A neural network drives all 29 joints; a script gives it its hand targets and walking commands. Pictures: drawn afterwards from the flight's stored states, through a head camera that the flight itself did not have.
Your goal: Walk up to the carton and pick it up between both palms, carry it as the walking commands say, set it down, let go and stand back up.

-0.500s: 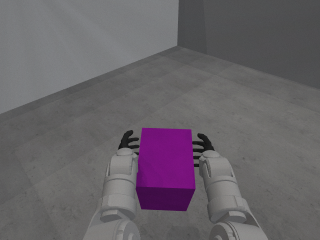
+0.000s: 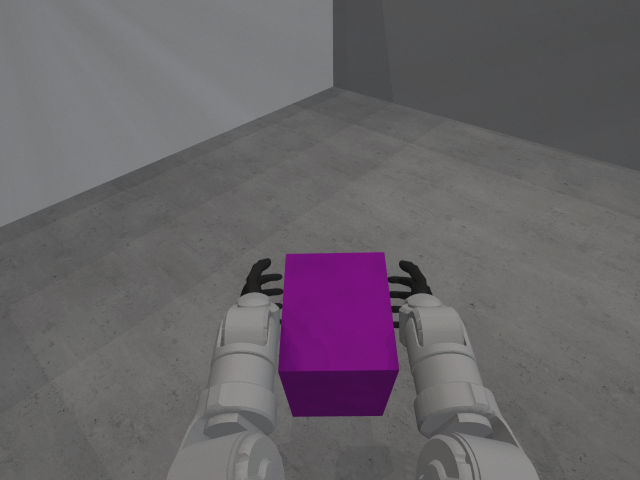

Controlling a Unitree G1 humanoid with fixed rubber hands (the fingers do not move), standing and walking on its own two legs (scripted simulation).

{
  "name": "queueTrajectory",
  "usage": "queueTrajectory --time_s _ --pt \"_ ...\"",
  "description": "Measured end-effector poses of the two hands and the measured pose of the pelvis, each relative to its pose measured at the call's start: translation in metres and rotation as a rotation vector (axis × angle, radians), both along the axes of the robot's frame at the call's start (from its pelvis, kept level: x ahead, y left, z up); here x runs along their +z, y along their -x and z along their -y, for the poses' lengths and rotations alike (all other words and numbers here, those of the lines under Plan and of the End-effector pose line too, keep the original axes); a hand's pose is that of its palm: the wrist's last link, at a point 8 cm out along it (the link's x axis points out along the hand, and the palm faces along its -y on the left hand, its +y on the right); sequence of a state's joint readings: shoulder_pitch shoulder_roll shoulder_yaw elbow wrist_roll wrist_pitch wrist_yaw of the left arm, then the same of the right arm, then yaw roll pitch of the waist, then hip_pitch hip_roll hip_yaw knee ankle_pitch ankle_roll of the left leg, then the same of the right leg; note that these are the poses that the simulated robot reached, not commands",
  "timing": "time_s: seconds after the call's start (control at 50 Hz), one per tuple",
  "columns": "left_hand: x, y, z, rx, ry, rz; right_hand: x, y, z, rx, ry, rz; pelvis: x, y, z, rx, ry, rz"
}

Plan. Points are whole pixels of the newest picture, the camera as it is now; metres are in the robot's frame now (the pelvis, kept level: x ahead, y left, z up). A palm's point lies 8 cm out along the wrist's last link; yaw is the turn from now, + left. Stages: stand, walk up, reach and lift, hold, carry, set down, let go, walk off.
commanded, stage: reach and lift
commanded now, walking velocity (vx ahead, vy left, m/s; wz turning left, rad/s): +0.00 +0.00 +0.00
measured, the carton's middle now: (336, 338) +0.34 +0.00 -0.01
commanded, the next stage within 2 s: hold in 0.84 s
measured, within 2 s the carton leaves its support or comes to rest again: neither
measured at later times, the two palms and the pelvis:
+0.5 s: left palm (251, 312) +0.33 +0.12 +0.07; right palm (419, 314) +0.32 -0.11 +0.07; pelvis +0.01 +0.01 +0.00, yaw +0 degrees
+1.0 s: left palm (246, 324) +0.31 +0.12 +0.07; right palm (419, 322) +0.31 -0.10 +0.07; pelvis +0.00 +0.01 +0.00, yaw +0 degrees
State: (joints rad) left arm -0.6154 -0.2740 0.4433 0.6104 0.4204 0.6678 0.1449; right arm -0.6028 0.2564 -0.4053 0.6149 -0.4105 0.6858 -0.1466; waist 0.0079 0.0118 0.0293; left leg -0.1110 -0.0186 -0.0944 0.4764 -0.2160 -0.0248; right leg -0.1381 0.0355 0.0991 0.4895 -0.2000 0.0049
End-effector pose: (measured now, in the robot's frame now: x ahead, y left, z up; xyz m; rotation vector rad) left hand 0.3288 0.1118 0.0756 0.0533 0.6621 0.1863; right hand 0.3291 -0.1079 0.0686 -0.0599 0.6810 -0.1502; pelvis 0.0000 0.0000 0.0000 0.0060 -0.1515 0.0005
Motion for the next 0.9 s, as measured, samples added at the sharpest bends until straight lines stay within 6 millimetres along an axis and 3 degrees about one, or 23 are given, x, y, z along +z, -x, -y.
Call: queueTrajectory --time_s 0.34,0.9 --pt "-0.002 -0.001 0.0 -0.039 -0.013 0.001 -0.001 0.005 0.001 -0.014 -0.006 0.007 0.0 -0.004 -0.007 -0.006 0.003 -0.003" --pt "-0.005 0.019 -0.009 -0.048 -0.006 -0.008 0.002 0.019 -0.004 0.032 0.011 0.008 0.0 0.002 -0.008 0.001 0.005 0.035"
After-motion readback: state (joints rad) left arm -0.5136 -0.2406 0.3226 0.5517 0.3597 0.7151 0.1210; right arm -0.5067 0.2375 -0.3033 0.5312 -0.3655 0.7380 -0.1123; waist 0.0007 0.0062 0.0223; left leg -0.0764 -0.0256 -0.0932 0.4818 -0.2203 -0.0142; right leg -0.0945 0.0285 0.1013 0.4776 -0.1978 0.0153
